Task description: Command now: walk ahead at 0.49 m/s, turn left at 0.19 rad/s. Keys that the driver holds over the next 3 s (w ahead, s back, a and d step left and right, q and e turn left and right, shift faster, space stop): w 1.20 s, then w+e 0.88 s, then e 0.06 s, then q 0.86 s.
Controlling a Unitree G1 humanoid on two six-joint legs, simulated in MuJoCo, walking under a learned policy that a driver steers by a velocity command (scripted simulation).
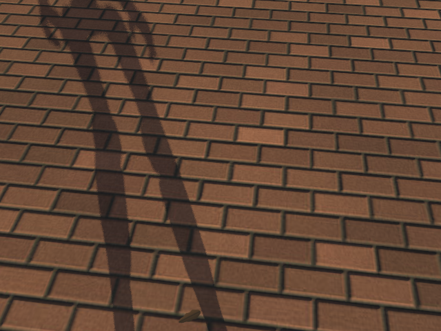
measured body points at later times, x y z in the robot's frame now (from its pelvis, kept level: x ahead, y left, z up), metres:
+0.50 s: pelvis +0.28 +0.07 +0.00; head +0.30 +0.09 +0.45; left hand +0.32 +0.34 -0.14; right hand +0.42 -0.19 -0.10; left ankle +0.33 +0.16 -0.74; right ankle +0.20 -0.08 -0.65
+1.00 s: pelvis +0.55 +0.02 -0.01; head +0.59 +0.01 +0.44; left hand +0.73 +0.27 -0.11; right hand +0.55 -0.25 -0.15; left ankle +0.39 +0.16 -0.65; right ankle +0.64 -0.07 -0.74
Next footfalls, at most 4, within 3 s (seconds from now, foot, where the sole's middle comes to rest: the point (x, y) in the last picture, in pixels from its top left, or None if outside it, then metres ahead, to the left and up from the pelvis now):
0.36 left None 0.37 0.16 -0.77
0.92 right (255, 267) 0.68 -0.07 -0.77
1.46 left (187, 192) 0.98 0.16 -0.77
1.98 right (273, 154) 1.16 -0.17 -0.77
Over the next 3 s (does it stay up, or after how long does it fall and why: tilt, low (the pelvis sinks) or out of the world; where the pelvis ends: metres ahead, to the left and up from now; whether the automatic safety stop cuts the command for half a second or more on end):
stays up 1.29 -0.19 0.00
